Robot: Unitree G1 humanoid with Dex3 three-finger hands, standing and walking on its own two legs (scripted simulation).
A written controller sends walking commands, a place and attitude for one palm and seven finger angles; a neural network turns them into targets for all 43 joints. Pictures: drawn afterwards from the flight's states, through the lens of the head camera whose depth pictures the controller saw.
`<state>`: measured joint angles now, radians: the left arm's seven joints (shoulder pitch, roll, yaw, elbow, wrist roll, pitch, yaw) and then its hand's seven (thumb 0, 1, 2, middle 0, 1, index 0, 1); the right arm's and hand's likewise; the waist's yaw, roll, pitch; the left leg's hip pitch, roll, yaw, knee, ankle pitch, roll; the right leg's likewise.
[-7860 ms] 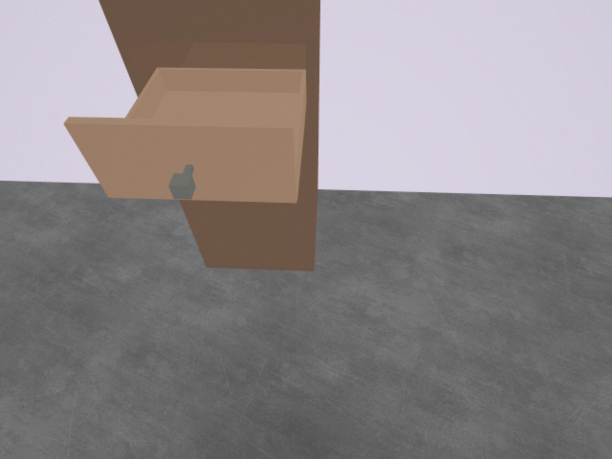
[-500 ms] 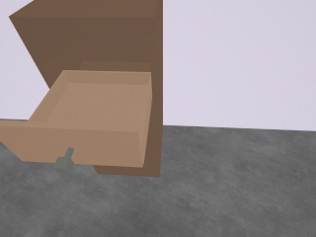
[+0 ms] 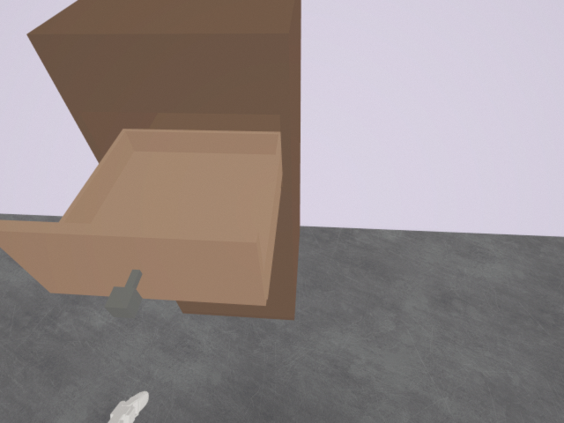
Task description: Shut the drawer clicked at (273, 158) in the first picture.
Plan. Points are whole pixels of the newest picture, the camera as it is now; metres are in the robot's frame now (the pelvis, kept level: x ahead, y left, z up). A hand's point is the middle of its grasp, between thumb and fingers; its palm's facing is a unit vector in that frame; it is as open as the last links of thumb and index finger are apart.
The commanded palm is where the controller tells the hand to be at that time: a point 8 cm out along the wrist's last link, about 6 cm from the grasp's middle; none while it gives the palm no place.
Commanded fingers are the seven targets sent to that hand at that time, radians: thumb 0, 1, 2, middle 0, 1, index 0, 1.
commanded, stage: raise the hand and make a fist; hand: left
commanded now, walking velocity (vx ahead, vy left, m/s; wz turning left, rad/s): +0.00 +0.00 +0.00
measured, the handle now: (128, 291) +0.29 +0.25 +0.03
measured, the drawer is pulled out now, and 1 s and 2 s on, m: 0.30 0.29 0.29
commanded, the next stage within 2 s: bring the fist close to the handle in 1.78 s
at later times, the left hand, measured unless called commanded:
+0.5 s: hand (155, 416) +0.13 +0.17 +0.01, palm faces -0.06 -1.00 -0.02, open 4.9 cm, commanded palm +0.09 +0.24 +0.01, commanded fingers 0.00 0.90 0.90 -0.84 -0.99 -0.84 -0.99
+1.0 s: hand (116, 398) +0.14 +0.20 +0.07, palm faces +0.03 -0.99 -0.10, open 3.1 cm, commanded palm +0.08 +0.25 +0.08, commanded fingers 0.00 0.90 0.90 -1.34 -1.53 -1.34 -1.53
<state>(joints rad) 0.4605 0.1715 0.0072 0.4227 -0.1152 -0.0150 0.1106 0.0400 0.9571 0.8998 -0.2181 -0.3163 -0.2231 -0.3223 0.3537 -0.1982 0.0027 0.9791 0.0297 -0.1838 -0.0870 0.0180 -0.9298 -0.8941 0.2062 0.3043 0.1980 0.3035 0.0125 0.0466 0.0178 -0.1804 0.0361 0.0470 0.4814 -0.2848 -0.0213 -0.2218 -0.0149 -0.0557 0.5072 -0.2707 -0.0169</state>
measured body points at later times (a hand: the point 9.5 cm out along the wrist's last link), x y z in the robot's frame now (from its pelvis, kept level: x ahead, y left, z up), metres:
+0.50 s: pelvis -0.04 +0.01 -0.07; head +0.00 +0.02 +0.38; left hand +0.13 +0.23 +0.01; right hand +0.21 -0.17 -0.11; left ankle -0.02 +0.13 -0.74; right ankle +0.00 -0.11 -0.74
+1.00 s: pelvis -0.02 +0.03 -0.04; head -0.02 +0.03 +0.41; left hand +0.13 +0.25 +0.07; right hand +0.18 -0.20 -0.09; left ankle -0.02 +0.13 -0.74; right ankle +0.00 -0.11 -0.74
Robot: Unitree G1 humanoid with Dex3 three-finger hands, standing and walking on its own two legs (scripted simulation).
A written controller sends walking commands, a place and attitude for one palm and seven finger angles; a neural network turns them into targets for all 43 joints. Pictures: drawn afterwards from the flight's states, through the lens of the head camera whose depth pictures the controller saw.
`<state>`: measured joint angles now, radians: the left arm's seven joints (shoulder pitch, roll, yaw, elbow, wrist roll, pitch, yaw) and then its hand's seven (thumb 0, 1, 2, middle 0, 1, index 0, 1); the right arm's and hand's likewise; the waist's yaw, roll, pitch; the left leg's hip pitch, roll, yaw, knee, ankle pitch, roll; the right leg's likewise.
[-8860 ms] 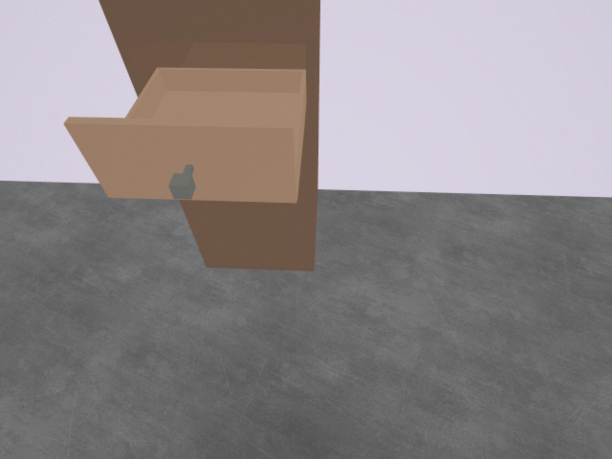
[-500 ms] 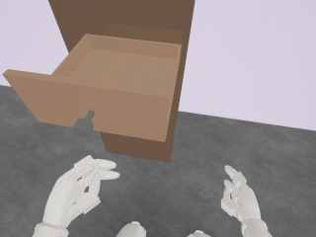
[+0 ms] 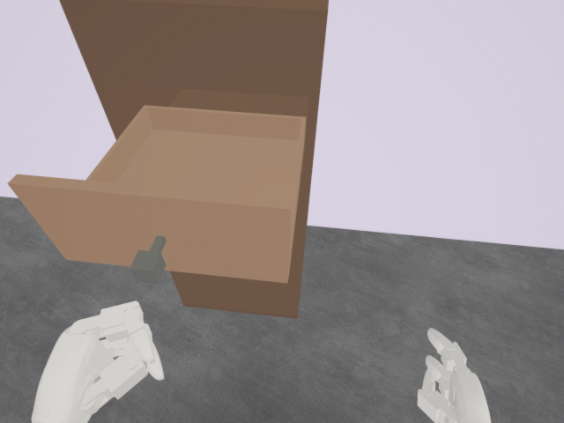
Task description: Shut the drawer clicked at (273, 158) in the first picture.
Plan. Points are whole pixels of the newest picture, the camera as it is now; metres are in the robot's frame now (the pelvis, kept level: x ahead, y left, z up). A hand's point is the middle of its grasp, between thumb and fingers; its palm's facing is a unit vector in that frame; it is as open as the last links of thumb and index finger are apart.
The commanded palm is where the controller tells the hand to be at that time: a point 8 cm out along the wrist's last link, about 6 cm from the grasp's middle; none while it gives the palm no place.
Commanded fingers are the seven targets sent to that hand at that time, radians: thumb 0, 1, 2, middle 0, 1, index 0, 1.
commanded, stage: raise the hand and make a fist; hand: left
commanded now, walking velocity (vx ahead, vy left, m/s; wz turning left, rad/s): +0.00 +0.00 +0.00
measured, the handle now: (152, 257) +0.32 +0.22 +0.07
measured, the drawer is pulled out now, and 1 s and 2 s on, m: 0.29 0.29 0.29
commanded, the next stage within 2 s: bring the fist close to the handle in 0.78 s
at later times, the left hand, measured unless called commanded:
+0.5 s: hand (91, 358) +0.15 +0.19 +0.17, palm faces +0.06 -0.99 -0.15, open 3.3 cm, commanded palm +0.08 +0.23 +0.17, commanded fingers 0.00 0.90 0.90 -1.40 -1.60 -1.40 -1.60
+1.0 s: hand (104, 355) +0.16 +0.19 +0.15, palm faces +0.04 -0.99 -0.12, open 3.3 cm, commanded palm +0.10 +0.24 +0.16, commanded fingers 0.00 0.90 0.90 -1.40 -1.60 -1.40 -1.60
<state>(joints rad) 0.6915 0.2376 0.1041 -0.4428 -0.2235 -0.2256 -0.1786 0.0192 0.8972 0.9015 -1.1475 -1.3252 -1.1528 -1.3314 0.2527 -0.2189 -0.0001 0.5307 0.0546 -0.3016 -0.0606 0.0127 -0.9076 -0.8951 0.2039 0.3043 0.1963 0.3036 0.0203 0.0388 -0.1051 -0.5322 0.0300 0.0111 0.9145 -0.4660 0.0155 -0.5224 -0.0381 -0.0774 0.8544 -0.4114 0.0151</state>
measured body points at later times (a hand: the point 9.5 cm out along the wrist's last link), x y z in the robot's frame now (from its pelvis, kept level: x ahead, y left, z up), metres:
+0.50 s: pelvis +0.01 -0.02 +0.03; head -0.02 -0.04 +0.47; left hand +0.14 +0.24 +0.18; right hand +0.23 -0.21 -0.01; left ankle +0.00 +0.10 -0.69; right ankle +0.02 -0.13 -0.70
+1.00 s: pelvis +0.00 -0.02 +0.03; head -0.03 -0.04 +0.48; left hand +0.15 +0.24 +0.16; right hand +0.21 -0.24 -0.01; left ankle +0.00 +0.10 -0.70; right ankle +0.02 -0.13 -0.70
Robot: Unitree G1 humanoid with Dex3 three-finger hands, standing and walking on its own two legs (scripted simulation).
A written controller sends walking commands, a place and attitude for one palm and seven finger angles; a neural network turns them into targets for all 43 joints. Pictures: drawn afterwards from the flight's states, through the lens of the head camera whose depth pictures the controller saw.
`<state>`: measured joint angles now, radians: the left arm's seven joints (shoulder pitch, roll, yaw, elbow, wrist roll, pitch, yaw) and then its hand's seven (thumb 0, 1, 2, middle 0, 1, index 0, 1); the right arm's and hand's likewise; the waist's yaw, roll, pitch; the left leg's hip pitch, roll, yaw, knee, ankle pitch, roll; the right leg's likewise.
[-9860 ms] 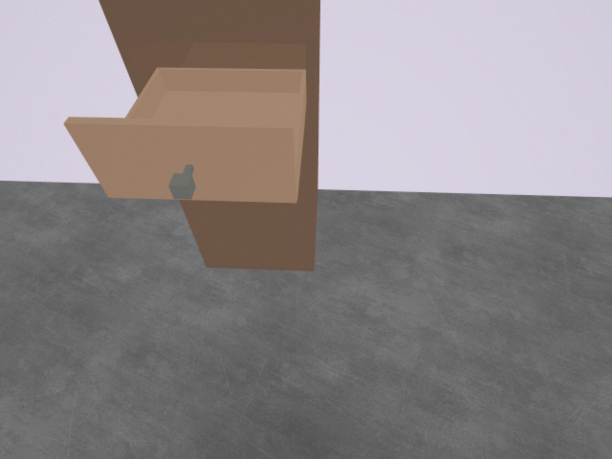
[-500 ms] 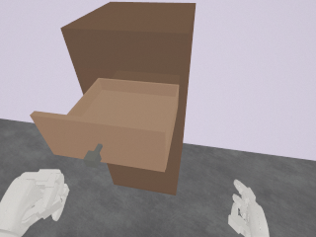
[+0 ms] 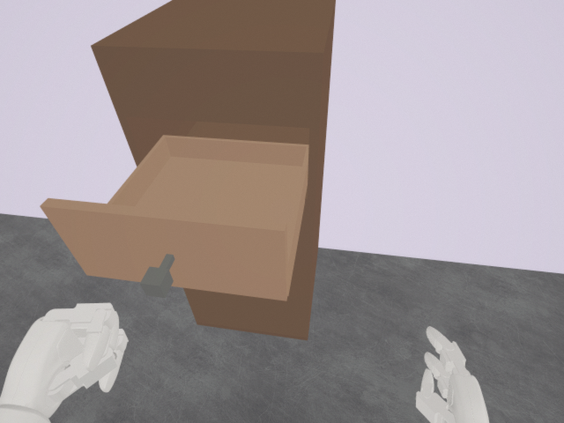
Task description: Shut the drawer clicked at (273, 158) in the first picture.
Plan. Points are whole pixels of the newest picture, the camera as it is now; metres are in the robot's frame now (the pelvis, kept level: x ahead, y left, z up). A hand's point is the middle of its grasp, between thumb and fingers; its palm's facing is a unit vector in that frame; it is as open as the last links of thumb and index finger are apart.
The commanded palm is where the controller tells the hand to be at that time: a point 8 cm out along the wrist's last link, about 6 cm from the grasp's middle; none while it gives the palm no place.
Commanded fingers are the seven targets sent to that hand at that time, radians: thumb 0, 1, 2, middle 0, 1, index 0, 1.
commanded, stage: bring the fist close to the handle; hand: left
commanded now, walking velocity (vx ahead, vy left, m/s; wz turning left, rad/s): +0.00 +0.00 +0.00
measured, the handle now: (161, 273) +0.32 +0.24 +0.04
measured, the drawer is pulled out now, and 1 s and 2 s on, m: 0.29 0.29 0.28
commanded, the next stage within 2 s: push the drawer shut in 1.28 s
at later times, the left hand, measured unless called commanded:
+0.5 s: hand (145, 351) +0.18 +0.20 +0.08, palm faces +0.02 -1.00 -0.09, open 3.3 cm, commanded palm +0.14 +0.25 +0.08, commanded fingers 0.00 0.90 0.90 -1.40 -1.60 -1.40 -1.60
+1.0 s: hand (168, 340) +0.21 +0.19 +0.04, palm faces -0.03 -1.00 -0.07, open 3.3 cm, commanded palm +0.18 +0.25 +0.04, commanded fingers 0.00 0.90 0.90 -1.40 -1.60 -1.40 -1.60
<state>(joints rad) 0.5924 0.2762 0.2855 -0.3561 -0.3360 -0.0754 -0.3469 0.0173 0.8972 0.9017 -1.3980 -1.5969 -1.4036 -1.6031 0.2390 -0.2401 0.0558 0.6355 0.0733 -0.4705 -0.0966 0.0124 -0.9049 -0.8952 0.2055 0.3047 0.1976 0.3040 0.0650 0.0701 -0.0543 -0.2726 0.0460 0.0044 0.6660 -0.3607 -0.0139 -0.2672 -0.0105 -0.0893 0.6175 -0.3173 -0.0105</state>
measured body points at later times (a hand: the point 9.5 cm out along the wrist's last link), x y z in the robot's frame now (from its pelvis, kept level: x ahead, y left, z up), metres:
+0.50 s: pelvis +0.00 +0.01 -0.01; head +0.00 +0.00 +0.44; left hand +0.17 +0.25 +0.08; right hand +0.19 -0.22 -0.07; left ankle +0.00 +0.13 -0.72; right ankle +0.01 -0.11 -0.72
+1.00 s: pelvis -0.01 +0.01 -0.03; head +0.03 +0.00 +0.42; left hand +0.21 +0.24 +0.04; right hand +0.16 -0.23 -0.11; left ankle +0.00 +0.13 -0.72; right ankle +0.01 -0.11 -0.72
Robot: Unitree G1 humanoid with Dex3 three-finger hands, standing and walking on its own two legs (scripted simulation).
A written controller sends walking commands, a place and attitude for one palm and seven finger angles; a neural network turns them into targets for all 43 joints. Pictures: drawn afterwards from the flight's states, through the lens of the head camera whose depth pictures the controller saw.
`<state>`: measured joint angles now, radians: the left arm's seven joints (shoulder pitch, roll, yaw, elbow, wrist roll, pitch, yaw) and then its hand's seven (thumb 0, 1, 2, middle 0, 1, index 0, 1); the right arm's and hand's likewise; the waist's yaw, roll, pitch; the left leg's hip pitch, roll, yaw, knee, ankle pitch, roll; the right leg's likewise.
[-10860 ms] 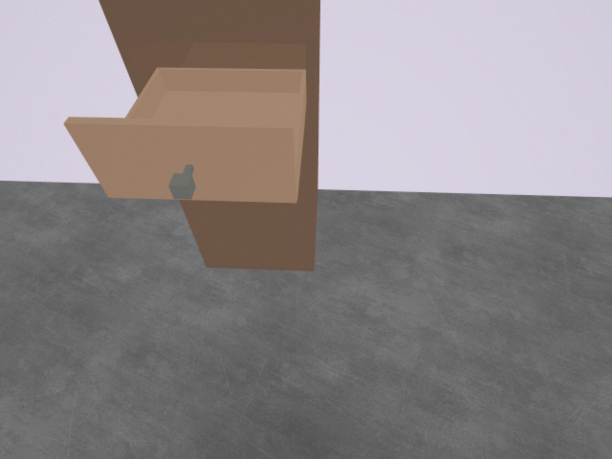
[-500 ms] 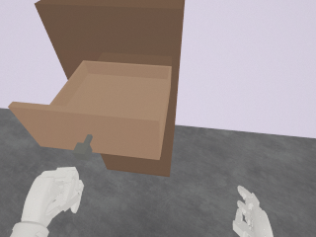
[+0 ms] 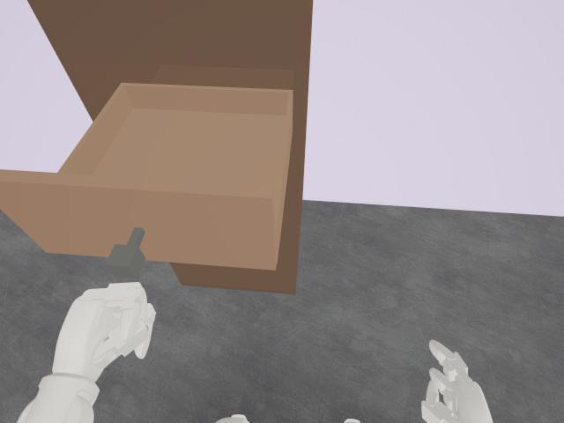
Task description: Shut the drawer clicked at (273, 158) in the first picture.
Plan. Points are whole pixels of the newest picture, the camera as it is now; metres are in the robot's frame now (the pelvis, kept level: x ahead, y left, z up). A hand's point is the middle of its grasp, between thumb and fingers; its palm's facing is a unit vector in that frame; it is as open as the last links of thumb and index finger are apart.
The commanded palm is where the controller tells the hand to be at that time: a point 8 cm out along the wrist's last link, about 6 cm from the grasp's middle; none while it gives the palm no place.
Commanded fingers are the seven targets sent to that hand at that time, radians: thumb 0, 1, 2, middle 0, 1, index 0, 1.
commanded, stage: bring the fist close to the handle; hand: left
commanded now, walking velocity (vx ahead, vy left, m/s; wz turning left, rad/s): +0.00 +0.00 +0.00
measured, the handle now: (130, 250) +0.33 +0.23 +0.07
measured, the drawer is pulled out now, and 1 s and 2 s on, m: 0.29 0.28 0.14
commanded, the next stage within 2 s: push the drawer shut in 0.28 s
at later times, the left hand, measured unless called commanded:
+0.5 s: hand (137, 322) +0.23 +0.19 +0.07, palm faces -0.02 -1.00 -0.06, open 3.3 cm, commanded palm +0.20 +0.25 +0.07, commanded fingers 0.00 0.90 0.90 -1.40 -1.60 -1.40 -1.60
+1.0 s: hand (148, 289) +0.27 +0.19 +0.07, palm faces -0.03 -1.00 -0.06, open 3.4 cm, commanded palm +0.26 +0.24 +0.07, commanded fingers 0.00 0.90 0.90 -1.40 -1.60 -1.40 -1.60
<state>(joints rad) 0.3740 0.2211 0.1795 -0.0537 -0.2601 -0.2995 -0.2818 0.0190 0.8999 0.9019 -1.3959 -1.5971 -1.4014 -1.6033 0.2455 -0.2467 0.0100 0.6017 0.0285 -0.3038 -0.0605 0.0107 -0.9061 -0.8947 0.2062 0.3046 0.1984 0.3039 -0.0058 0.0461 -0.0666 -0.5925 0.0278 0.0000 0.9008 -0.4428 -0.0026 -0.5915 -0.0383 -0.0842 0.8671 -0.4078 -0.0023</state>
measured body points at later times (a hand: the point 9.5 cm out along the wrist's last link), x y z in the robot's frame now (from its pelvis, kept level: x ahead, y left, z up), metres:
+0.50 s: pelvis +0.01 +0.00 +0.00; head +0.04 -0.01 +0.45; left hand +0.22 +0.25 +0.07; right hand +0.18 -0.24 -0.08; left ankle +0.01 +0.12 -0.69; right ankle +0.02 -0.12 -0.69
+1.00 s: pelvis +0.00 +0.00 +0.00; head +0.05 -0.01 +0.45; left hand +0.27 +0.24 +0.08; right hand +0.16 -0.24 -0.09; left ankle +0.01 +0.12 -0.69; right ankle +0.02 -0.12 -0.69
